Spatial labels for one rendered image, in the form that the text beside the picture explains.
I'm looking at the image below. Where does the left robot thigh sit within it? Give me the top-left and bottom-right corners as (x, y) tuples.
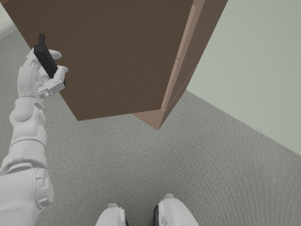
(95, 206), (126, 226)

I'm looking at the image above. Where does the handle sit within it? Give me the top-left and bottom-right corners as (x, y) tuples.
(33, 33), (66, 88)

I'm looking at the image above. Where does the cupboard door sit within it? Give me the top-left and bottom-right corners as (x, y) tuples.
(0, 0), (194, 121)

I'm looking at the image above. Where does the robot left forearm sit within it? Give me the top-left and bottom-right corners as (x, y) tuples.
(0, 97), (47, 176)

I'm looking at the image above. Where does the left robot upper arm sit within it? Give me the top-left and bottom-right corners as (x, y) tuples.
(0, 168), (54, 226)

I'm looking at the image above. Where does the right robot thigh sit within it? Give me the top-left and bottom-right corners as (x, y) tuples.
(158, 198), (199, 226)

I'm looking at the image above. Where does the left robot hand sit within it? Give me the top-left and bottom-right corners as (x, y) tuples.
(17, 47), (69, 104)

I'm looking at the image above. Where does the robot thigh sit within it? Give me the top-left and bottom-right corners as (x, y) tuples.
(95, 206), (126, 226)
(158, 198), (199, 226)

